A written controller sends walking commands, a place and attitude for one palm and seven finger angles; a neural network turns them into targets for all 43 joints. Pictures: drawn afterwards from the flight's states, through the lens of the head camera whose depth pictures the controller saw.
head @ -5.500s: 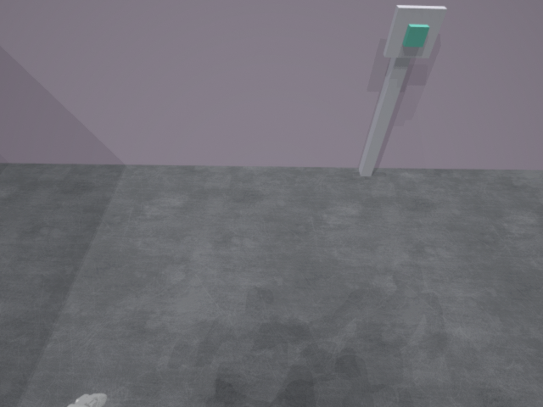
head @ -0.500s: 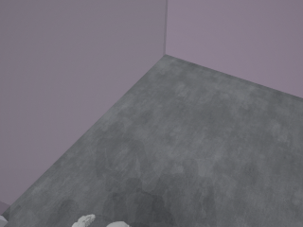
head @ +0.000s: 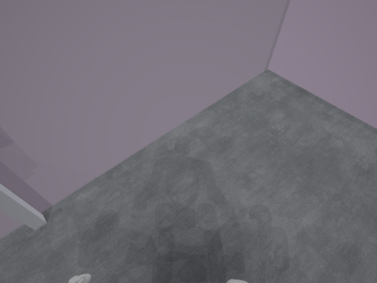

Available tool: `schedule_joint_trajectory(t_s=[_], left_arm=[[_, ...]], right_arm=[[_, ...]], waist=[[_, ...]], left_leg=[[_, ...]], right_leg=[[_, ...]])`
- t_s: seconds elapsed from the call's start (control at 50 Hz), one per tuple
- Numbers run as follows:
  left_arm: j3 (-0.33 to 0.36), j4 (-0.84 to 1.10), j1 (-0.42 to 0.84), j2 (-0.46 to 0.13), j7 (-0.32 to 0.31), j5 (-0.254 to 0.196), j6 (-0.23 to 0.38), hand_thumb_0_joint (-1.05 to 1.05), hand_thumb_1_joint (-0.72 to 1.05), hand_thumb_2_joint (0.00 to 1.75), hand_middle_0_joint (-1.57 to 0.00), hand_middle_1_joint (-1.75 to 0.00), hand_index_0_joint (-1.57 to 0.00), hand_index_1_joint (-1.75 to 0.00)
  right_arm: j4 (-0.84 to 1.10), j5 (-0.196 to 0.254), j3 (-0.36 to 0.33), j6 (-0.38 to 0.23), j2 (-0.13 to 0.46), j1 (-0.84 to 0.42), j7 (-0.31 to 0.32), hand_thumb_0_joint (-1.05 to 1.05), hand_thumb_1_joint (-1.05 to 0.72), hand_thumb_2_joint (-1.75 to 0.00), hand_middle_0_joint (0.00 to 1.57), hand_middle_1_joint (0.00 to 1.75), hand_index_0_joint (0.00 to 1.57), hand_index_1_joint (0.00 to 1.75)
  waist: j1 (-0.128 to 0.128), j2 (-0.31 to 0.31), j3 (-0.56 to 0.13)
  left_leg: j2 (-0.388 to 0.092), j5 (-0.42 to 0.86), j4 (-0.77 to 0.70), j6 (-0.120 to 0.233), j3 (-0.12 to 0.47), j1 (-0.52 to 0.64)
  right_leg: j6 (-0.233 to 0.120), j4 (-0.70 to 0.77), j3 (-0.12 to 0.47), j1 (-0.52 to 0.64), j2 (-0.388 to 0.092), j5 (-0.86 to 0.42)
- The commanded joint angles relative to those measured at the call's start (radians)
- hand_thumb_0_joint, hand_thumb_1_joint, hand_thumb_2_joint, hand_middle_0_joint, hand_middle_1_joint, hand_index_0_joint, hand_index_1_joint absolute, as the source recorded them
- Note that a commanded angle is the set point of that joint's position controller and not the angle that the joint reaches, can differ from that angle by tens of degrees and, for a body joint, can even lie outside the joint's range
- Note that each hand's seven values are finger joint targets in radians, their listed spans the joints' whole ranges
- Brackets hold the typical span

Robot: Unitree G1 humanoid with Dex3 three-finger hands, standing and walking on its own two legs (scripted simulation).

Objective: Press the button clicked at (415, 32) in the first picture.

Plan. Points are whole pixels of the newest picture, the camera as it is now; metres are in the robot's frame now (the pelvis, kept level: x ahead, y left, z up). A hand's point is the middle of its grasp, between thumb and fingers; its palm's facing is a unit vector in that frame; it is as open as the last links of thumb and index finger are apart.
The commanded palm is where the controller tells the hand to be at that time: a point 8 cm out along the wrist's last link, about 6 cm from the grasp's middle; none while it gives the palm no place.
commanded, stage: turn to face it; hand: left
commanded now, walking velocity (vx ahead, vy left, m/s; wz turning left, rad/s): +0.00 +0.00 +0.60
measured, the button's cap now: out of the picture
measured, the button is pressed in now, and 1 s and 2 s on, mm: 0 0 0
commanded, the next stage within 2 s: take the last steps up to it in 1.08 s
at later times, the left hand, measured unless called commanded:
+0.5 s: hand out of the picture -0.06 +0.17 -0.16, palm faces +0.37 -0.89 -0.26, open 7.4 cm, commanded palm none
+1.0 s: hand out of the picture -0.06 +0.18 -0.15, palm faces +0.55 -0.78 -0.30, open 7.4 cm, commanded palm none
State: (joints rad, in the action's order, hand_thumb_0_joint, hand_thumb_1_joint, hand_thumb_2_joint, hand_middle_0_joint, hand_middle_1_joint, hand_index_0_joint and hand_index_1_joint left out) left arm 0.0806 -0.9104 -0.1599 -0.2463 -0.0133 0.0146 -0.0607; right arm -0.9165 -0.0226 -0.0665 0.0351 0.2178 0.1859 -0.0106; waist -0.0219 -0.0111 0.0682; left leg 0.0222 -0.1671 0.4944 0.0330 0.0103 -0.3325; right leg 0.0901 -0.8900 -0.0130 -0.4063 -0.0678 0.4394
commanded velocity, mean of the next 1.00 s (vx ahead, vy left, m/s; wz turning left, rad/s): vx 0.00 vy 0.00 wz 0.50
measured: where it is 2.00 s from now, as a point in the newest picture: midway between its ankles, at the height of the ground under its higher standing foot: outside the picture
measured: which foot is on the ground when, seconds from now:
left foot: down 0.00-0.10, up 0.12-0.54, down 0.56-0.96, up 0.98-1.00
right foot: up 0.00-0.08, down 0.10-0.56, up 0.58-0.94, down 0.96-1.00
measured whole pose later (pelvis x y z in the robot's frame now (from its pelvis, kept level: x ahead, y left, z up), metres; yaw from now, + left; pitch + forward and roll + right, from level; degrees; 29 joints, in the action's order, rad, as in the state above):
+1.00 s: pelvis -0.04 -0.05 -0.01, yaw +35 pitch -1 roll +1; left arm 0.03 -0.88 -0.16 -0.20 -0.01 0.02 -0.01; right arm -0.93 -0.01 -0.07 0.06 0.24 0.18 -0.01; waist -0.02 -0.06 0.07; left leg 0.04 -0.42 0.72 -0.03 0.08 -0.34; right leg -0.01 -0.61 -0.08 -0.27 -0.04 0.31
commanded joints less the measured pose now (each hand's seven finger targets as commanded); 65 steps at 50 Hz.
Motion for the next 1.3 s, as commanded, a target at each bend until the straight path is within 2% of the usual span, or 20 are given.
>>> schedule_joint_trajectory(t_s=[0.0, 0.04, 0.06, 0.08, 0.1, 0.16, 0.2, 0.38, 0.48, 0.5, 0.52, 0.54, 0.64, 0.88, 0.9, 0.94, 0.98, 1.02, 1.08, 1.28], left_arm=[[0.008, 0.097, -0.032, -0.059, -0.01, -0.011, 0.038, 0.0, 0.9, 0.9, -0.2, -0.3, -0.2, -0.3], [0.015, 0.081, -0.119, -0.08, -0.013, -0.011, 0.045, 0.0, 0.9, 0.9, -0.2, -0.3, -0.2, -0.3], [0.027, 0.08, -0.163, -0.129, -0.019, 0.0, 0.053, 0.0, 0.9, 0.9, -0.2, -0.3, -0.2, -0.3], [0.041, 0.098, -0.155, -0.238, -0.025, 0.019, 0.061, 0.0, 0.9, 0.9, -0.2, -0.3, -0.2, -0.3], [0.035, 0.122, -0.097, -0.23, -0.028, 0.007, 0.058, 0.0, 0.9, 0.9, -0.2, -0.3, -0.2, -0.3], [0.004, 0.145, 0.06, -0.131, -0.022, 0.008, 0.066, 0.0, 0.9, 0.9, -0.2, -0.3, -0.2, -0.3], [0.0, 0.139, 0.026, -0.116, -0.023, 0.01, 0.072, 0.0, 0.9, 0.9, -0.2, -0.3, -0.2, -0.3], [0.017, 0.066, -0.131, -0.184, -0.017, 0.017, 0.061, 0.0, 0.9, 0.9, -0.2, -0.3, -0.2, -0.3], [0.032, 0.049, -0.115, -0.196, -0.01, 0.011, 0.048, 0.0, 0.9, 0.9, -0.2, -0.3, -0.2, -0.3], [0.032, 0.056, -0.11, -0.184, -0.006, 0.002, 0.043, 0.0, 0.9, 0.9, -0.2, -0.3, -0.2, -0.3], [0.028, 0.091, -0.103, -0.129, 0.001, -0.006, 0.039, 0.0, 0.9, 0.9, -0.2, -0.3, -0.2, -0.3], [0.003, 0.142, -0.027, -0.088, 0.002, 0.002, 0.036, 0.0, 0.9, 0.9, -0.2, -0.3, -0.2, -0.3], [0.012, 0.084, -0.022, -0.099, 0.006, -0.001, 0.027, 0.0, 0.9, 0.9, -0.2, -0.3, -0.2, -0.3], [-0.003, 0.085, -0.077, -0.074, -0.007, -0.009, 0.047, 0.0, 0.9, 0.9, -0.2, -0.3, -0.2, -0.3], [0.001, 0.075, -0.121, -0.087, -0.01, -0.008, 0.057, 0.0, 0.9, 0.9, -0.2, -0.3, -0.2, -0.3], [0.024, 0.069, -0.155, -0.231, -0.021, 0.016, 0.076, 0.0, 0.9, 0.9, -0.2, -0.3, -0.2, -0.3], [0.021, 0.081, -0.1, -0.191, -0.026, 0.005, 0.069, 0.0, 0.9, 0.9, -0.2, -0.3, -0.2, -0.3], [0.0, 0.09, -0.023, -0.133, -0.021, 0.005, 0.071, 0.0, 0.9, 0.9, -0.2, -0.3, -0.2, -0.3], [-0.005, 0.076, -0.041, -0.11, -0.022, 0.006, 0.076, 0.0, 0.9, 0.9, -0.2, -0.3, -0.2, -0.3], [0.011, -0.051, -0.214, -0.149, -0.012, 0.019, 0.091, 0.0, 0.9, 0.9, -0.2, -0.3, -0.2, -0.3]], right_arm=[[0.077, -0.004, -0.063, -0.008, 0.222, -0.003, 0.008, 0.0, -0.9, -0.9, 0.2, 0.3, 0.2, 0.3], [0.097, 0.003, -0.066, -0.001, 0.21, -0.045, 0.004, 0.0, -0.9, -0.9, 0.2, 0.3, 0.2, 0.3], [0.112, 0.01, -0.063, 0.003, 0.167, -0.055, -0.001, 0.0, -0.9, -0.9, 0.2, 0.3, 0.2, 0.3], [0.139, 0.015, -0.049, 0.004, 0.089, -0.043, -0.006, 0.0, -0.9, -0.9, 0.2, 0.3, 0.2, 0.3], [0.136, -0.004, -0.062, 0.008, 0.156, -0.067, -0.006, 0.0, -0.9, -0.9, 0.2, 0.3, 0.2, 0.3], [0.075, -0.006, -0.058, 0.026, 0.13, -0.016, -0.023, 0.0, -0.9, -0.9, 0.2, 0.3, 0.2, 0.3], [0.061, -0.001, -0.049, 0.026, 0.111, 0.003, -0.027, 0.0, -0.9, -0.9, 0.2, 0.3, 0.2, 0.3], [0.091, 0.01, -0.024, 0.021, 0.098, -0.143, -0.025, 0.0, -0.9, -0.9, 0.2, 0.3, 0.2, 0.3], [0.082, 0.012, -0.02, -0.002, 0.115, -0.064, -0.017, 0.0, -0.9, -0.9, 0.2, 0.3, 0.2, 0.3], [0.07, 0.009, -0.031, -0.011, 0.155, -0.008, -0.017, 0.0, -0.9, -0.9, 0.2, 0.3, 0.2, 0.3], [0.065, 0.001, -0.06, -0.02, 0.27, 0.047, -0.011, 0.0, -0.9, -0.9, 0.2, 0.3, 0.2, 0.3], [0.046, 0.007, -0.072, -0.015, 0.336, 0.115, -0.005, 0.0, -0.9, -0.9, 0.2, 0.3, 0.2, 0.3], [0.072, 0.002, -0.038, -0.023, 0.222, -0.05, 0.019, 0.0, -0.9, -0.9, 0.2, 0.3, 0.2, 0.3], [0.071, 0.0, -0.043, -0.008, 0.205, -0.036, 0.014, 0.0, -0.9, -0.9, 0.2, 0.3, 0.2, 0.3], [0.072, 0.005, -0.04, -0.009, 0.191, -0.039, 0.012, 0.0, -0.9, -0.9, 0.2, 0.3, 0.2, 0.3], [0.107, 0.016, -0.02, -0.013, 0.077, -0.014, 0.004, 0.0, -0.9, -0.9, 0.2, 0.3, 0.2, 0.3], [0.081, 0.006, -0.04, 0.014, 0.13, -0.027, 0.011, 0.0, -0.9, -0.9, 0.2, 0.3, 0.2, 0.3], [0.034, 0.003, -0.035, 0.021, 0.113, -0.011, -0.003, 0.0, -0.9, -0.9, 0.2, 0.3, 0.2, 0.3], [0.005, 0.003, -0.03, 0.025, 0.1, 0.016, -0.008, 0.0, -0.9, -0.9, 0.2, 0.3, 0.2, 0.3], [0.008, 0.005, 0.0, -0.004, 0.065, -0.092, -0.015, 0.0, -0.9, -0.9, 0.2, 0.3, 0.2, 0.3]], waist=[[-0.003, -0.148, -0.139], [0.042, -0.116, -0.145], [0.067, 0.008, -0.14], [0.07, 0.329, -0.105], [0.066, 0.307, -0.073], [-0.027, 0.158, 0.022], [-0.016, 0.181, -0.012], [0.077, 0.225, -0.072], [0.041, 0.209, -0.135], [0.004, 0.116, -0.168], [-0.029, -0.172, -0.193], [-0.068, -0.292, -0.177], [0.008, -0.153, -0.091], [0.027, -0.138, -0.115], [0.051, -0.101, -0.132], [0.06, 0.308, -0.139], [0.047, 0.265, -0.096], [0.01, 0.14, -0.02], [0.013, 0.184, -0.03], [0.097, 0.201, -0.048]], left_leg=[[-0.232, 0.204, -0.124, 0.129, 0.334, 0.101], [-0.174, 0.092, -0.075, 0.076, 0.317, -0.03], [-0.094, -0.069, 0.053, 0.014, 0.248, -0.167], [0.066, -0.333, 0.33, -0.08, 0.042, -0.352], [0.009, -0.38, 0.526, -0.068, 0.073, -0.298], [-0.041, -0.201, 0.75, -0.085, 0.038, -0.266], [-0.045, -0.174, 0.727, -0.105, 0.004, -0.257], [-0.058, -0.293, 0.374, -0.113, -0.09, -0.151], [-0.047, -0.149, 0.023, -0.078, -0.133, 0.067], [-0.074, -0.004, -0.102, -0.059, -0.098, 0.214], [-0.309, 0.282, -0.141, 0.044, 0.217, 0.386], [-0.466, 0.587, -0.134, 0.167, 0.355, 0.392], [-0.264, 0.414, -0.122, 0.114, 0.155, 0.203], [-0.21, 0.352, -0.045, 0.105, 0.269, 0.105], [-0.177, 0.28, 0.012, 0.067, 0.246, 0.057], [0.047, -0.381, 0.362, -0.066, 0.022, -0.239], [-0.005, -0.399, 0.634, -0.06, 0.095, -0.191], [-0.03, -0.257, 0.722, -0.075, 0.067, -0.202], [-0.038, -0.188, 0.698, -0.094, 0.035, -0.186], [-0.073, -0.289, 0.308, -0.078, -0.057, -0.129]], right_leg=[[-0.016, 0.187, -0.016, 0.072, 0.041, -0.012], [-0.03, 0.401, -0.032, 0.257, 0.042, -0.15], [-0.068, 0.575, 0.077, 0.366, -0.076, -0.114], [-0.185, 0.7, 0.401, 0.394, -0.373, -0.069], [-0.23, 0.712, 0.386, 0.2, -0.438, -0.042], [-0.187, 0.63, 0.107, 0.104, -0.265, -0.219], [-0.173, 0.585, 0.013, 0.179, -0.236, -0.377], [-0.212, 0.519, -0.05, 0.339, -0.312, -0.572], [-0.148, 0.359, -0.139, 0.302, -0.307, -0.591], [-0.098, 0.24, -0.178, 0.203, -0.281, -0.516], [-0.016, 0.028, -0.218, -0.062, -0.156, -0.137], [0.011, -0.137, -0.148, -0.213, -0.088, 0.247], [0.011, -0.237, -0.024, -0.152, -0.064, -0.007], [-0.017, 0.315, -0.05, 0.166, 0.043, -0.125], [-0.021, 0.46, -0.042, 0.266, 0.024, -0.231], [-0.182, 0.579, 0.335, 0.443, -0.374, -0.539], [-0.252, 0.607, 0.309, 0.247, -0.375, -0.466], [-0.213, 0.583, 0.133, 0.195, -0.261, -0.434], [-0.19, 0.594, 0.043, 0.213, -0.224, -0.416], [-0.238, 0.651, 0.107, 0.351, -0.305, -0.188]])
